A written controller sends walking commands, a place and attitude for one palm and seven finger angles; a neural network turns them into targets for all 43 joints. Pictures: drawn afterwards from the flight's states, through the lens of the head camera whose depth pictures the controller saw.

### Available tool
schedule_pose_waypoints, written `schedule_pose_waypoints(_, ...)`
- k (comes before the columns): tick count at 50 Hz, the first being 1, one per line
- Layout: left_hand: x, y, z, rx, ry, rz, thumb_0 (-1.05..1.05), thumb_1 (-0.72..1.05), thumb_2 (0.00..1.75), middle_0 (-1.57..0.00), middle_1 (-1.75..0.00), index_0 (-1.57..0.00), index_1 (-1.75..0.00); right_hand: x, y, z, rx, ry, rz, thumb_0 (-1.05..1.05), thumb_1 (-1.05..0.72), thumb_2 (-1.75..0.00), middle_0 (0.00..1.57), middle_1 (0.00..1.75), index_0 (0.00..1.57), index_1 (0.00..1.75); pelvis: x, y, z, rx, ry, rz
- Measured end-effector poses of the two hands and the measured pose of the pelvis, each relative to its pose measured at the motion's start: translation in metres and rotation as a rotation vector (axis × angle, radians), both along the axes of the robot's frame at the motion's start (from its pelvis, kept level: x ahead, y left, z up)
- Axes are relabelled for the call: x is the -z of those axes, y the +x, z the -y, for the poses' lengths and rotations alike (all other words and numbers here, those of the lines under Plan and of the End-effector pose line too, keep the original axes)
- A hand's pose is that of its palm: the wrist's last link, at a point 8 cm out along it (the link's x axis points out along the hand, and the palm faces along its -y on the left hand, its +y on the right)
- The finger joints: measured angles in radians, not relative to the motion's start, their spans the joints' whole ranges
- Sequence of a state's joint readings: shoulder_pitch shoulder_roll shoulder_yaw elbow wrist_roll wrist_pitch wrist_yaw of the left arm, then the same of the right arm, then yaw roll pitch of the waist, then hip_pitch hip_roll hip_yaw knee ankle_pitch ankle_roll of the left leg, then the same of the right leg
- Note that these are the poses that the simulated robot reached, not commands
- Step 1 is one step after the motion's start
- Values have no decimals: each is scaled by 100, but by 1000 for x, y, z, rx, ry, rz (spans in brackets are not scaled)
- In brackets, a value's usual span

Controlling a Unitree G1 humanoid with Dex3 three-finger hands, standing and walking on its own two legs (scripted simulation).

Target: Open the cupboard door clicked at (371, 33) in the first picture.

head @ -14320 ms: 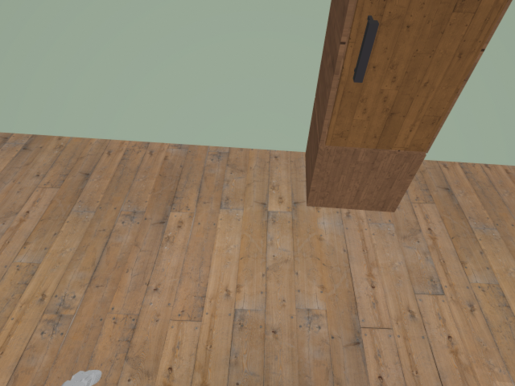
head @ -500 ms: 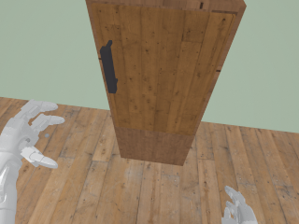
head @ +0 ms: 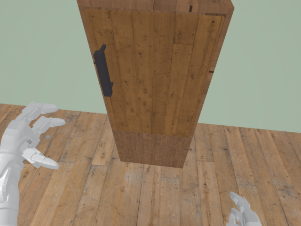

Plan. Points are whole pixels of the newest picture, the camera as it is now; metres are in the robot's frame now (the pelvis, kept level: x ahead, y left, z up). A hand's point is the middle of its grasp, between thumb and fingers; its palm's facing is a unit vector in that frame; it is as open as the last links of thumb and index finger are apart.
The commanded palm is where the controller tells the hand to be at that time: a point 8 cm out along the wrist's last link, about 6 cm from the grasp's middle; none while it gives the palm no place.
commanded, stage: raise the hand with hooked fingers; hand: left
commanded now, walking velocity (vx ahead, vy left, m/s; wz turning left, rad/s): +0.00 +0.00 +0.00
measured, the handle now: (106, 71) +0.59 +0.20 +0.08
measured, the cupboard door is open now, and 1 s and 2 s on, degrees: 0 0 0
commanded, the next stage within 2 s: move the hooked fingers beside the handle in 0.02 s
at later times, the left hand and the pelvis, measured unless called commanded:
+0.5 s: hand (59, 117) +0.35 +0.27 +0.11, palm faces -0.02 -1.00 -0.01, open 14.0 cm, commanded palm +0.33 +0.32 +0.10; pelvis -0.01 -0.01 -0.01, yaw +0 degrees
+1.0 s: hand (68, 99) +0.42 +0.27 +0.10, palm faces -0.04 -1.00 +0.01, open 14.0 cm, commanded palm +0.41 +0.33 +0.09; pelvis +0.00 +0.01 -0.01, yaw -1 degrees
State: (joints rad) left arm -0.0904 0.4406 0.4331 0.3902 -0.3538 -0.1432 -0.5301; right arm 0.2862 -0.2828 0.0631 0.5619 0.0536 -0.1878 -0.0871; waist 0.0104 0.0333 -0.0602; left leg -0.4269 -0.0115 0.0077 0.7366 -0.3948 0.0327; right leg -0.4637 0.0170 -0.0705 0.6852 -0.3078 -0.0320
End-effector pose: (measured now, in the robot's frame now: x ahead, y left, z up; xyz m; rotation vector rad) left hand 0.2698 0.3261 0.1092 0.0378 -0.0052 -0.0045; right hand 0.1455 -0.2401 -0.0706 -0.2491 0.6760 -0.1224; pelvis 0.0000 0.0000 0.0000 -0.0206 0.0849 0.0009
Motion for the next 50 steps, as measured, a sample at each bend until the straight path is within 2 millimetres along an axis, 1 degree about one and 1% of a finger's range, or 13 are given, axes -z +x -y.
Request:
schedule_pose_waypoints(8, 2, -3, 6, 0, -11, -7, -1, -50, 30, -31, -120, -30, -120, 0, 2, 5, -2, 3, 16, 2, -90, -90, 21, 30, 20, 30, 1, -3, 6, 0, 2, 1)
schedule_pose_waypoints(12, 3, 3, 7, -8, -15, -4, -2, -50, 30, -31, -120, -30, -120, 2, 1, 9, -2, -7, 8, 2, -90, -90, 21, 30, 20, 30, 2, -6, 9, -6, 2, 2)
schedule_pose_waypoints(16, 3, 18, 6, -11, -20, -10, -2, -50, 30, -31, -120, -30, -120, 5, -4, 13, 3, -18, -15, 2, -90, -90, 21, 30, 20, 30, 3, -9, 11, -9, 2, -5)
schedule_pose_waypoints(20, 2, 38, 5, 0, -23, -19, -2, -50, 30, -31, -120, -30, -120, 9, -14, 18, 20, -26, -48, 2, -90, -90, 21, 30, 20, 30, 5, -10, 12, -6, 2, -22)
schedule_pose_waypoints(27, 3, 69, 1, 16, -34, -25, -1, -50, 30, -31, -120, -30, -120, 17, -41, 27, 67, -37, -134, 1, -90, -90, 21, 30, 20, 30, 7, -9, 9, 12, 4, -57)
schedule_pose_waypoints(32, 5, 83, -2, 20, -31, -21, -1, -49, 30, -30, -120, -30, -120, 21, -63, 30, 103, -46, -209, 1, -90, -90, 21, 30, 20, 30, 8, -6, 6, 21, 3, -78)
schedule_pose_waypoints(36, 6, 92, -1, 31, -37, -12, -2, -49, 30, -30, -120, -30, -120, 24, -75, 30, 123, -52, -262, 1, -90, -90, 21, 30, 20, 30, 8, -4, 2, 23, 1, -90)
schedule_pose_waypoints(41, 9, 106, 0, 34, -43, -20, -2, -50, 30, -30, -120, -30, -120, 25, -82, 25, 136, -54, -300, 1, -90, -90, 21, 30, 20, 30, 8, -2, -2, 22, -2, -102)
schedule_pose_waypoints(50, 8, 135, 0, 39, -52, -19, -2, -50, 30, -30, -120, -30, -120, 27, -82, 15, 142, -54, -333, 1, -90, -90, 21, 30, 20, 30, 10, 1, -9, 22, -9, -128)
